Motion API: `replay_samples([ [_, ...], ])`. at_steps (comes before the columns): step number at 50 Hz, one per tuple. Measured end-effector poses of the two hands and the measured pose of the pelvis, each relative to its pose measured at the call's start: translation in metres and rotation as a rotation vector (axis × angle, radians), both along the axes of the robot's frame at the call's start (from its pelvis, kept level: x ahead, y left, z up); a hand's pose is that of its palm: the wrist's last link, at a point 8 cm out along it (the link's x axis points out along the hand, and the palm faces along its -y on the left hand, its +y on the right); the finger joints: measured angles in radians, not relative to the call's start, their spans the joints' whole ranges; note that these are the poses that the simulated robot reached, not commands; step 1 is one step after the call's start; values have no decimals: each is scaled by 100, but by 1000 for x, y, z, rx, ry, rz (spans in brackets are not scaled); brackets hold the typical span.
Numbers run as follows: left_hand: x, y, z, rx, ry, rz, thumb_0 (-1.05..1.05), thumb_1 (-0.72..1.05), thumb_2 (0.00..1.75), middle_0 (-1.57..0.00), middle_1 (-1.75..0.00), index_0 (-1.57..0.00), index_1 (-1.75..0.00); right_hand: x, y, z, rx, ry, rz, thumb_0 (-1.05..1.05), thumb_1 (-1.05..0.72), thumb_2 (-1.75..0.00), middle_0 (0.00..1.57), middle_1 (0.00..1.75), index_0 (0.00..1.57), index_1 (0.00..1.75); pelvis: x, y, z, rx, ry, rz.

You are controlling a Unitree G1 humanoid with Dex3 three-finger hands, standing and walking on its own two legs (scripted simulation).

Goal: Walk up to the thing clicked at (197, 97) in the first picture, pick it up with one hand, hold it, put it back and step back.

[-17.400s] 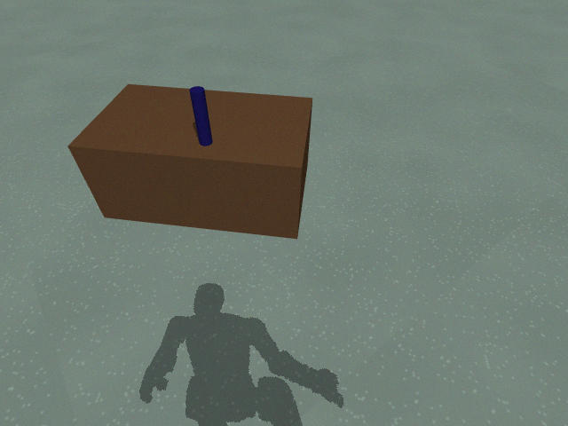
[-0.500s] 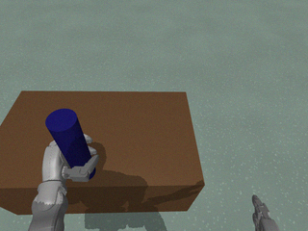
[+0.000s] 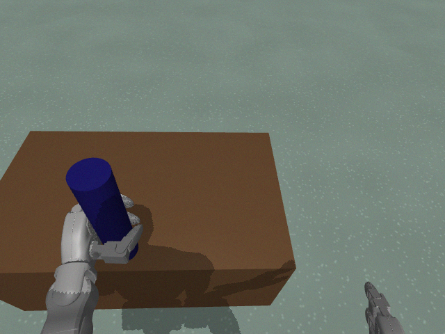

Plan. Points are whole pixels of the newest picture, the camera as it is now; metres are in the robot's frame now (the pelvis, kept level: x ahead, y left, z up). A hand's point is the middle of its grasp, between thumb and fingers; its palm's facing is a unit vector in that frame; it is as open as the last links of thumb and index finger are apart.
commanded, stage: hold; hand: left
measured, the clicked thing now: (110, 218) +0.32 +0.18 +0.07
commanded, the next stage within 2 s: crouch in 0.32 s
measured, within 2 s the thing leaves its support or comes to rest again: neither
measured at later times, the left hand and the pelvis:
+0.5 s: hand (122, 229) +0.32 +0.17 +0.04, palm faces +0.11 -0.99 -0.01, open 7.5 cm; pelvis +0.00 +0.00 +0.00, yaw +0 degrees
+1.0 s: hand (137, 222) +0.38 +0.18 -0.06, palm faces +0.11 -0.99 +0.00, open 7.5 cm; pelvis -0.02 +0.00 -0.05, yaw +0 degrees
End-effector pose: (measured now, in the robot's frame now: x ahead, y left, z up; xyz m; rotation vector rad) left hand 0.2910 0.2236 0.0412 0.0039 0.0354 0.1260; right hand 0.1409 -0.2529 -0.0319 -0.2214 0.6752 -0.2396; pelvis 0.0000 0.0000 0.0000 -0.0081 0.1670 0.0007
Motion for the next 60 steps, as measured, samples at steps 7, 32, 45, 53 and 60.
replay_samples([
  [7,-2,-2,-3,4,9,-16,0,-16,121,-90,-110,-91,-112,1,1,-1,-3,3,9,-1,54,-6,5,6,6,5,1,1,-1,-1,7,1],
  [32,3,-7,-16,-16,17,-10,0,-16,120,-89,-110,-91,-112,-1,0,2,-12,-11,17,-1,55,-5,5,6,6,5,-5,-3,-3,3,7,1],
  [45,46,7,-84,-14,55,7,0,-16,121,-90,-110,-91,-111,-18,-9,-4,-111,15,69,-1,56,-5,5,6,6,5,-21,-3,-32,-8,120,5],
  [53,75,3,-111,-11,26,-21,0,-16,121,-90,-109,-91,-111,-20,-7,-11,-158,0,88,-1,54,-5,6,6,6,5,-27,1,-56,-25,192,5],
  [60,89,6,-132,-5,35,-9,0,-16,121,-90,-109,-91,-111,-22,-6,-17,-179,-12,87,-1,54,-5,6,6,6,5,-28,2,-72,-33,237,4],
])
